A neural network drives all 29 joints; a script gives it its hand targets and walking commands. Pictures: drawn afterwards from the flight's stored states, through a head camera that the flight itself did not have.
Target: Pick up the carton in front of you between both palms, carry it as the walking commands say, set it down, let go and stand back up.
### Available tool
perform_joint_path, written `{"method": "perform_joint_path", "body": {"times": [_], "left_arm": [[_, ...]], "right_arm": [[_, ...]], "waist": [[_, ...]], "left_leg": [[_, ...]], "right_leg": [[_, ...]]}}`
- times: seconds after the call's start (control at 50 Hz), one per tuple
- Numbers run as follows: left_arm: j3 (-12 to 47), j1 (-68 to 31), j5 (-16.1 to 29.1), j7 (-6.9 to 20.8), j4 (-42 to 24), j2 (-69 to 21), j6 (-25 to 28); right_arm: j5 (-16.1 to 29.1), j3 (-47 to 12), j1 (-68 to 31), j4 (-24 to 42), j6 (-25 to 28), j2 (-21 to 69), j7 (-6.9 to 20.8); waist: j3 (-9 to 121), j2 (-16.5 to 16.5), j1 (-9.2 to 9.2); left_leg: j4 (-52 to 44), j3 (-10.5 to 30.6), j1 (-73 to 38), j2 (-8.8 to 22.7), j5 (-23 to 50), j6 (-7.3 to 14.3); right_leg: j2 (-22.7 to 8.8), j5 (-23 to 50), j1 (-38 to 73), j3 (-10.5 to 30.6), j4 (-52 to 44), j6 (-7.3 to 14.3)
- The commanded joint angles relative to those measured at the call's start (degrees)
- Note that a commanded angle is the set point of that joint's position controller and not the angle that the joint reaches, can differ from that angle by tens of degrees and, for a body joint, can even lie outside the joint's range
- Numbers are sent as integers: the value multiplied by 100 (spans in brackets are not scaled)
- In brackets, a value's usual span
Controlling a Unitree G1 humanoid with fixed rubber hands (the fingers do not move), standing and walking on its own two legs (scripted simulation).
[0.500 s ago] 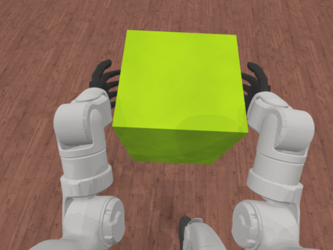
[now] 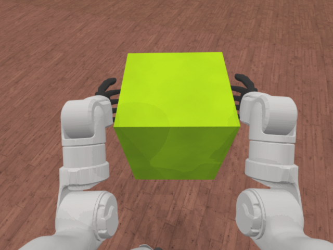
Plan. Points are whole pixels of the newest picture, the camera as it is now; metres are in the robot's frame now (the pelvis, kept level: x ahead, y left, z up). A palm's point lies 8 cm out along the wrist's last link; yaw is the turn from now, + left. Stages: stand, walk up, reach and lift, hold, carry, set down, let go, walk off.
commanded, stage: carry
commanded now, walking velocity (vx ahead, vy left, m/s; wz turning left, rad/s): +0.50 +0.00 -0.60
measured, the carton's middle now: (174, 121) +0.40 +0.00 +0.10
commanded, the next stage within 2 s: none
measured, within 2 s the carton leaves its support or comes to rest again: neither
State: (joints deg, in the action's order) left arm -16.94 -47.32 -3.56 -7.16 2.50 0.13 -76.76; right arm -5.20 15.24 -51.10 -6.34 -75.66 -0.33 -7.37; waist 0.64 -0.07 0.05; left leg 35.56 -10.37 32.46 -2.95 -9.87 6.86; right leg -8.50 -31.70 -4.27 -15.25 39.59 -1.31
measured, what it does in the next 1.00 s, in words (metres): climbs, turning right: right foot, then left foot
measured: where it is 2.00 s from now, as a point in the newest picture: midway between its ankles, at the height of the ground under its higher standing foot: (214, 112)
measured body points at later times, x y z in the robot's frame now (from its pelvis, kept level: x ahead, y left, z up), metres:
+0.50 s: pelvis +0.32 -0.02 +0.02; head +0.35 -0.01 +0.47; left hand +0.72 +0.08 +0.18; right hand +0.68 -0.22 +0.19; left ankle +0.14 +0.06 -0.67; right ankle +0.44 -0.09 -0.68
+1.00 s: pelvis +0.63 -0.03 +0.06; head +0.66 -0.04 +0.51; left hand +1.05 -0.08 +0.20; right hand +0.90 -0.34 +0.20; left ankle +0.75 +0.05 -0.66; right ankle +0.49 -0.08 -0.57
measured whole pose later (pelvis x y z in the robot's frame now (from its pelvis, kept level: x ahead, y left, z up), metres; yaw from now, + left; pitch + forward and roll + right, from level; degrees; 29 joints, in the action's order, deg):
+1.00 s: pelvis +0.63 -0.03 +0.06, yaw -27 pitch +5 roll +1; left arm -15.5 -48.3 -2.2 -7.6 9.1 2.8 -76.5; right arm -5.8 14.5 -46.2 -7.7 -74.0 1.9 -8.0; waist 2.0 -2.2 1.4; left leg 38.8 -6.3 30.2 3.2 -17.8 0.8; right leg 3.1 -27.5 -29.0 2.0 72.9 3.3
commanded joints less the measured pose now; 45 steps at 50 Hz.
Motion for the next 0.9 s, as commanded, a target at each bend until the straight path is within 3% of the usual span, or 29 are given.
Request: {"method": "perform_joint_path", "body": {"times": [0.0,0.02,0.04,0.06,0.08,0.12,0.16,0.26,0.34,0.38,0.4,0.42,0.44,0.46,0.48,0.5,0.52,0.54,0.56,0.58,0.6,0.64,0.7,0.76,0.82,0.84,0.86,0.88], "left_arm": [[3537,-4237,2361,1449,86,-5873,75],[3532,-4502,2341,1406,-12,-5804,123],[3525,-4629,2346,1368,-178,-5929,148],[3552,-4706,2383,1330,-333,-6008,175],[3561,-4742,2411,1286,-469,-6079,203],[3624,-4590,2430,1184,-697,-6162,227],[3734,-4368,2413,1096,-843,-6153,255],[4053,-4292,2380,998,-1155,-5871,240],[4102,-4167,2378,1030,-834,-5630,107],[4041,-4101,2359,1074,-516,-5592,46],[3992,-4081,2351,1096,-337,-5599,27],[3927,-4059,2343,1121,-165,-5606,17],[3864,-4065,2353,1152,-21,-5661,19],[3819,-4146,2391,1191,77,-5782,49],[3772,-4125,2456,1243,185,-5976,96],[3759,-4271,2447,1264,192,-5929,184],[3733,-4163,2628,1298,268,-6156,195],[3807,-4494,2789,1324,-37,-6295,230],[3895,-4780,2956,1338,-273,-6484,258],[3941,-5092,3091,1347,-547,-6547,297],[4001,-5274,3217,1344,-706,-6687,292],[3993,-5346,3316,1316,-956,-6638,300],[3885,-5149,3220,1265,-1096,-6357,245],[3783,-4643,2949,1259,-761,-6097,135],[3692,-4230,2663,1301,-279,-5899,78],[3650,-4154,2593,1315,-110,-5875,74],[3605,-4117,2565,1329,65,-5892,72],[3558,-4086,2520,1353,211,-5902,82]], "right_arm": [[2375,-3309,-3481,-313,39,5967,1287],[2538,-3363,-3549,-212,53,6195,1333],[2696,-3432,-3826,134,118,6378,1359],[2841,-3497,-4078,466,164,6502,1367],[2949,-3576,-4316,772,192,6587,1360],[3042,-3644,-4379,1142,218,6659,1313],[2973,-3647,-4138,1318,213,6531,1271],[2798,-3774,-3717,1540,157,5970,1249],[2641,-3730,-3450,1238,18,5545,1290],[2588,-3658,-3418,959,-43,5468,1330],[2571,-3612,-3444,809,-65,5476,1354],[2553,-3547,-3448,654,-73,5496,1373],[2531,-3490,-3466,519,-62,5544,1392],[2525,-3455,-3521,397,-41,5618,1419],[2516,-3424,-3717,340,-14,5703,1451],[2531,-3400,-3789,349,-22,5969,1479],[2446,-3311,-3838,298,-3,5877,1453],[2430,-3275,-3949,391,32,5927,1403],[2377,-3198,-4023,510,64,5877,1341],[2303,-3105,-4083,604,98,5822,1272],[2205,-3035,-3949,629,96,5746,1202],[2111,-2978,-3778,728,102,5652,1110],[2060,-3049,-3681,864,84,5516,1016],[2075,-3241,-3557,758,17,5497,985],[2169,-3404,-3523,482,-17,5630,1053],[2218,-3429,-3554,367,-22,5697,1094],[2252,-3420,-3498,209,-10,5775,1139],[2306,-3368,-3381,69,27,5812,1183]], "waist": [[3646,1664,481],[3577,1094,439],[3194,762,460],[3005,202,381],[2972,74,321],[3075,270,201],[3082,398,225],[2818,600,328],[2428,651,367],[2259,733,376],[2263,847,285],[2366,1068,115],[2593,1283,-120],[2990,1096,-464],[3155,560,-717],[3776,-1415,-591],[3841,-1022,-715],[3562,-696,-722],[3367,-24,-689],[3122,210,-580],[3100,242,-474],[3083,80,-394],[2959,-220,-385],[2853,-603,-409],[2818,-864,-453],[2895,-883,-336],[3191,-704,20],[3581,-323,427]], "left_leg": [[-1220,4683,-5329,2329,646,1235],[-1414,4547,-5477,2323,1024,1278],[-1125,3781,-5066,2176,1572,1144],[-996,3210,-4639,2069,1877,851],[-1026,2836,-4380,1983,1760,684],[-1178,2346,-4165,1898,1239,456],[-1229,2015,-4259,1885,1239,469],[-1224,1211,-4694,1772,2263,376],[-1219,530,-4663,1488,3086,220],[-1115,167,-4625,1452,4058,65],[-862,-93,-4519,1432,5210,-88],[-397,-220,-4464,1484,6274,-242],[359,-275,-4247,1634,6850,-374],[1538,-424,-3611,1586,6239,-526],[2565,-90,-2081,1286,3272,-605],[4617,274,173,162,-1798,-988],[5616,1252,1142,25,-2131,-887],[5792,1522,1612,253,-2001,-783],[5427,1462,1721,420,-1834,-672],[5052,1403,1716,539,-1663,-631],[4771,1356,1462,637,-1496,-623],[4299,1252,1324,696,-1515,-680],[3220,1083,1367,700,-1484,-866],[1736,873,890,586,-607,-966],[466,454,122,225,-428,-926],[-39,325,-502,67,-324,-889],[-713,144,-1878,-5,103,-809],[-690,921,-3718,779,-48,-582]], "right_leg": [[992,135,-3032,860,3922,-128],[837,191,-3627,1596,4585,70],[696,450,-3970,1695,4759,248],[540,619,-3988,1722,4544,319],[449,775,-3990,1772,4268,404],[433,985,-3839,1681,3909,470],[418,1117,-4129,1548,3765,455],[428,1473,-4992,1187,3061,458],[664,2085,-4627,682,1510,537],[928,2342,-4028,249,501,653],[1200,2337,-3457,-35,117,752],[1488,2309,-2868,-254,-72,842],[1628,2195,-2065,-238,-317,971],[1586,2697,-584,-18,-1098,1085],[965,2777,949,1109,-1059,1237],[-773,4054,2711,4354,-913,2592],[-620,4289,2950,5203,-1206,2862],[-592,4541,2812,4699,-1176,2691],[-522,4371,2461,4268,-1181,2349],[-439,4097,1968,3951,-1285,2110],[-341,3613,1509,3705,-1375,1950],[-241,3404,1041,3551,-1429,1877],[-88,3837,715,3208,-1385,1909],[242,4433,474,2738,-1161,1632],[413,5162,376,2445,-782,1414],[484,5395,212,2317,-420,1261],[619,5376,-313,1994,376,1008],[736,4159,-1578,1887,1288,738]]}}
